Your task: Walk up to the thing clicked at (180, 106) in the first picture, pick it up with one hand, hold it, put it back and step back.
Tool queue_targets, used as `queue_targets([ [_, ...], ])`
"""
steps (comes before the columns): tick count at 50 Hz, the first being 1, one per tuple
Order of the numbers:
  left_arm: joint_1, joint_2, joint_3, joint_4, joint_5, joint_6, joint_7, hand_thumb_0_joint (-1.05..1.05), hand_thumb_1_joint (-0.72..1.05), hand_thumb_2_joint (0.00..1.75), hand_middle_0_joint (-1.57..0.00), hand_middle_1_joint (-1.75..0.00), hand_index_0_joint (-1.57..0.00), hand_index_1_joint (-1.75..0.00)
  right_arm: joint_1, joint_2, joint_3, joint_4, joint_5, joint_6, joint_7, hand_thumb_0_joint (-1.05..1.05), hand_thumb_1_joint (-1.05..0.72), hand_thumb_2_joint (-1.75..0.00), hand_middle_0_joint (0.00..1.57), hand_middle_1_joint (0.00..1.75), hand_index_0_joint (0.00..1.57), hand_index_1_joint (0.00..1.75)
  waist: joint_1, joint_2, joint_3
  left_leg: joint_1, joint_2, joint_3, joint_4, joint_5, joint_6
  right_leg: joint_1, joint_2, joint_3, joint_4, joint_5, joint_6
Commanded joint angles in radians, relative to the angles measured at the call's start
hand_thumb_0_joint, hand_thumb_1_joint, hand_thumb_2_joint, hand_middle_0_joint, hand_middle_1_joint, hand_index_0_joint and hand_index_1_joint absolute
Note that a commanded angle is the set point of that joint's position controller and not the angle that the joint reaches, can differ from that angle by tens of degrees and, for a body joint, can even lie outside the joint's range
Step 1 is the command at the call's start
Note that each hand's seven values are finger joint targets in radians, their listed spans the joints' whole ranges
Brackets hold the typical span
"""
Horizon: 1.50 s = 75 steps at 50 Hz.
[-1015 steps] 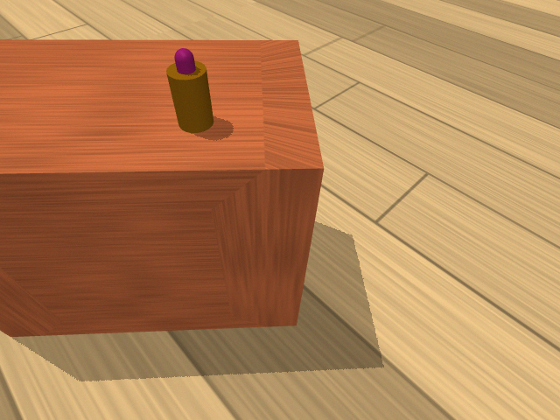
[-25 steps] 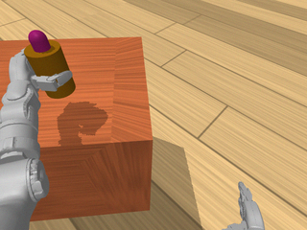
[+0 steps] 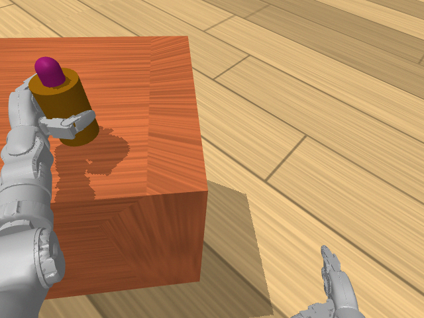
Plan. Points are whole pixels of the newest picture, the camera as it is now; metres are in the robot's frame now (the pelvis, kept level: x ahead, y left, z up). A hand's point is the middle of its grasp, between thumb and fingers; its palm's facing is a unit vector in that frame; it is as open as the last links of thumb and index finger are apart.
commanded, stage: lower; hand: left
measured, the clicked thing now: (63, 100) +0.47 +0.23 +0.15
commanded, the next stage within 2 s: loosen in 0.46 s
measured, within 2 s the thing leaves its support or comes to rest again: rests again in 0.34 s
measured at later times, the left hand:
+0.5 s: hand (68, 119) +0.47 +0.24 +0.11, palm faces +0.22 -0.97 -0.01, open 10.4 cm
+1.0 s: hand (66, 117) +0.47 +0.24 +0.11, palm faces +0.24 -0.97 +0.01, open 12.7 cm
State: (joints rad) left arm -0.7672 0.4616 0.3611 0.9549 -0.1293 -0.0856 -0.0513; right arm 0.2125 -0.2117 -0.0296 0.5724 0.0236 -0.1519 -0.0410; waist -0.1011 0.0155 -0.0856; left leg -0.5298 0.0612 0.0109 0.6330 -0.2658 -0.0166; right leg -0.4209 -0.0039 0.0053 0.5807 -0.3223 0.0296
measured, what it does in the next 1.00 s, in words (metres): stands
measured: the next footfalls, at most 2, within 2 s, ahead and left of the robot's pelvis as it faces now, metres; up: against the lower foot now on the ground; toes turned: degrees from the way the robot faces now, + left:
none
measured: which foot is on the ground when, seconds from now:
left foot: down 0.00-1.00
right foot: down 0.00-1.00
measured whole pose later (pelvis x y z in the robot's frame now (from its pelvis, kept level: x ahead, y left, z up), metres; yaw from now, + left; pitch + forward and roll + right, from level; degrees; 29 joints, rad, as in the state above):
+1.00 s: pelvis -0.01 +0.01 -0.02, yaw -1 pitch +13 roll -2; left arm -0.82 0.49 0.39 0.99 -0.12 -0.16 -0.06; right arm 0.31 -0.22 -0.02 0.34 0.01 -0.07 -0.03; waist -0.11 0.01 -0.11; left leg -0.72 0.07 0.01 0.83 -0.34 -0.01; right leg -0.62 0.00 0.01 0.79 -0.40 0.04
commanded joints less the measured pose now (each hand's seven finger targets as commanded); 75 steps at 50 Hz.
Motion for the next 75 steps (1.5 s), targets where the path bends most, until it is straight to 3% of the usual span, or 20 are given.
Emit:
queue_targets([
  [1,-0.574,0.287,0.035,-0.346,-0.03,-0.123,-0.007,0.0,0.16,1.27,-1.27,-1.41,-1.29,-1.42,-0.085,-0.124,-0.041,-0.205,0.005,-0.041,-0.002,0.0,0.52,-0.06,0.05,0.05,0.05,0.05,0.006,0.125,-0.479,0.367,-0.022,-0.001,0.009,0.362,0.038,0.03,0.021,-0.037,-0.027,0.361,-0.021],
  [10,-0.523,0.312,0.055,-0.286,-0.027,-0.141,-0.013,0.0,0.19,1.3,-1.28,-1.43,-1.3,-1.43,-0.036,-0.156,-0.069,-0.23,0.0,-0.017,-0.005,0.0,0.52,-0.06,0.05,0.05,0.05,0.05,-0.008,0.097,-0.45,0.306,-0.019,0.0,0.049,0.326,0.041,-0.008,0.025,-0.033,0.011,0.333,-0.02],
  [13,-0.567,0.287,0.036,-0.348,-0.024,-0.149,-0.02,0.0,0.19,1.3,-1.28,-1.43,-1.3,-1.43,-0.005,-0.11,-0.034,-0.261,-0.001,-0.011,0.003,0.0,0.52,-0.06,0.05,0.05,0.05,0.05,-0.006,0.144,-0.506,0.356,-0.013,-0.006,0.07,0.382,0.037,-0.042,0.03,-0.037,0.026,0.348,-0.024],
  [15,-0.447,0.307,0.067,-0.221,-0.023,-0.135,-0.022,0.0,0.19,1.3,-1.29,-1.44,-1.31,-1.44,0.031,-0.139,-0.054,-0.238,-0.002,-0.003,0.001,0.0,0.52,-0.06,0.05,0.05,0.05,0.05,-0.01,0.084,-0.4,0.294,-0.012,-0.005,0.072,0.357,0.04,-0.058,0.032,-0.039,0.033,0.333,-0.021],
  [16,-0.535,0.281,0.029,-0.342,-0.024,-0.149,-0.029,0.0,0.2,1.3,-1.29,-1.44,-1.31,-1.44,0.006,-0.121,-0.038,-0.275,-0.001,-0.007,0.007,0.0,0.52,-0.06,0.05,0.05,0.05,0.05,-0.008,0.138,-0.476,0.329,-0.013,-0.004,0.081,0.372,0.037,-0.054,0.028,-0.034,0.042,0.346,-0.023],
  [19,-0.479,0.322,0.074,-0.251,-0.021,-0.143,-0.026,0.0,0.2,1.3,-1.28,-1.42,-1.29,-1.43,0.022,-0.141,-0.056,-0.29,-0.005,0.0,0.002,0.0,0.52,-0.06,0.05,0.05,0.05,0.05,-0.016,0.104,-0.432,0.294,-0.012,-0.003,0.098,0.354,0.041,-0.075,0.029,-0.033,0.047,0.331,-0.019],
  [21,-0.547,0.269,0.021,-0.332,-0.022,-0.153,-0.031,0.0,0.19,1.3,-1.27,-1.42,-1.28,-1.42,-0.005,-0.126,-0.045,-0.308,-0.003,-0.003,0.007,0.0,0.52,-0.06,0.05,0.05,0.05,0.05,-0.012,0.136,-0.462,0.307,-0.011,-0.007,0.093,0.331,0.037,-0.085,0.03,-0.035,0.061,0.308,-0.025],
  [25,-0.483,0.3,0.059,-0.253,-0.022,-0.147,-0.024,0.0,0.19,1.32,-1.3,-1.45,-1.31,-1.46,0.021,-0.149,-0.06,-0.32,-0.004,0.003,0.003,0.0,0.52,-0.06,0.05,0.05,0.05,0.05,-0.021,0.086,-0.418,0.246,-0.015,-0.005,0.108,0.296,0.045,-0.091,0.029,-0.03,0.073,0.301,-0.02],
  [26,-0.54,0.287,0.032,-0.318,-0.015,-0.156,-0.025,0.0,0.19,1.32,-1.28,-1.44,-1.29,-1.45,0.02,-0.129,-0.043,-0.327,-0.004,0.004,0.007,0.0,0.53,-0.06,0.05,0.05,0.05,0.05,-0.015,0.131,-0.484,0.283,-0.014,-0.006,0.116,0.317,0.043,-0.099,0.027,-0.029,0.08,0.31,-0.021],
  [28,-0.451,0.306,0.069,-0.178,-0.013,-0.143,-0.021,0.0,0.18,1.31,-1.29,-1.44,-1.3,-1.45,0.053,-0.156,-0.072,-0.296,-0.007,0.014,0.003,0.0,0.53,-0.06,0.05,0.05,0.05,0.05,-0.021,0.095,-0.378,0.232,-0.009,-0.011,0.113,0.265,0.04,-0.15,0.033,-0.036,0.08,0.248,-0.025],
  [38,-0.53,0.269,0.043,-0.227,-0.013,-0.148,-0.007,0.0,-0.31,0.59,-0.96,-0.91,-1.0,-0.88,0.054,-0.138,-0.046,-0.395,-0.008,0.022,0.006,0.0,0.52,-0.04,0.05,0.05,0.05,0.05,-0.014,0.092,-0.409,0.201,-0.012,-0.012,0.102,0.146,0.033,-0.161,0.034,-0.038,0.097,0.16,-0.033],
  [44,-0.572,0.26,0.024,-0.249,-0.004,-0.149,-0.008,0.0,-0.52,0.38,-0.63,-0.57,-0.65,-0.57,0.058,-0.136,-0.046,-0.41,-0.01,0.029,0.005,0.0,0.52,-0.05,0.05,0.05,0.05,0.05,-0.021,0.111,-0.455,0.221,-0.008,-0.015,0.117,0.188,0.033,-0.168,0.035,-0.036,0.107,0.186,-0.034],
  [46,-0.502,0.299,0.064,-0.168,0.0,-0.141,-0.002,0.0,-0.56,0.33,-0.58,-0.52,-0.59,-0.51,0.057,-0.15,-0.057,-0.389,-0.01,0.032,0.004,0.0,0.53,-0.05,0.05,0.05,0.05,0.05,-0.005,0.08,-0.373,0.142,-0.014,-0.012,0.105,0.113,0.033,-0.167,0.034,-0.034,0.102,0.133,-0.034],
  [50,-0.529,0.25,0.026,-0.19,-0.003,-0.141,-0.007,0.0,-0.56,0.28,-0.49,-0.43,-0.51,-0.43,0.059,-0.139,-0.045,-0.427,-0.008,0.033,0.005,0.0,0.53,-0.05,0.05,0.05,0.05,0.05,-0.015,0.095,-0.408,0.172,-0.016,-0.008,0.106,0.11,0.031,-0.177,0.034,-0.033,0.104,0.133,-0.035],
  [51,-0.491,0.312,0.077,-0.15,0.001,-0.132,-0.003,0.0,-0.56,0.29,-0.49,-0.43,-0.5,-0.43,0.09,-0.159,-0.06,-0.41,-0.009,0.035,0.001,0.0,0.53,-0.05,0.05,0.05,0.05,0.05,-0.012,0.067,-0.401,0.158,-0.013,-0.01,0.108,0.118,0.035,-0.167,0.036,-0.034,0.103,0.14,-0.033],
  [59,-0.5,0.278,0.054,-0.185,-0.001,-0.133,-0.018,0.0,-0.61,0.14,-0.32,-0.24,-0.32,-0.24,0.097,-0.137,-0.044,-0.399,-0.008,0.046,0.007,0.0,0.53,-0.05,0.05,0.05,0.05,0.05,-0.018,0.085,-0.409,0.166,-0.016,-0.004,0.128,0.185,0.04,-0.168,0.032,-0.028,0.115,0.2,-0.027],
  [64,-0.561,0.365,0.081,-0.258,0.011,-0.134,-0.017,0.0,-0.56,0.14,-0.18,-0.18,-0.19,-0.17,0.084,-0.168,-0.062,-0.504,-0.002,0.039,-0.002,0.0,0.55,-0.05,0.05,0.05,0.05,0.05,-0.02,0.088,-0.458,0.189,-0.021,-0.002,0.121,0.159,0.039,-0.123,0.029,-0.024,0.109,0.187,-0.027],
  [69,-0.609,0.482,0.137,-0.339,0.005,-0.102,-0.025,0.0,-0.58,0.09,-0.12,-0.12,-0.13,-0.11,0.113,-0.186,-0.077,-0.508,0.008,0.041,-0.008,0.0,0.54,-0.05,0.05,0.05,0.05,0.05,-0.007,0.138,-0.532,0.253,-0.025,0.001,0.131,0.287,0.04,-0.051,0.026,-0.021,0.103,0.299,-0.023],
  [74,-0.642,0.493,0.114,-0.291,0.018,-0.011,-0.06,0.0,-0.58,0.06,-0.11,-0.09,-0.12,-0.08,0.091,-0.151,-0.06,-0.415,0.018,0.031,-0.014,0.0,0.53,-0.05,0.05,0.05,0.05,0.05,0.003,0.164,-0.468,0.263,-0.022,0.0,0.108,0.338,0.036,-0.036,0.028,-0.027,0.077,0.328,-0.026],
  [75,-0.625,0.545,0.147,-0.267,0.017,0.011,-0.066,0.0,-0.57,0.06,-0.11,-0.09,-0.12,-0.08,0.103,-0.154,-0.058,-0.386,0.021,0.028,-0.015,0.0,0.54,-0.05,0.05,0.05,0.05,0.05,0.018,0.173,-0.437,0.239,-0.027,0.006,0.102,0.327,0.035,-0.019,0.026,-0.025,0.071,0.327,-0.027],
])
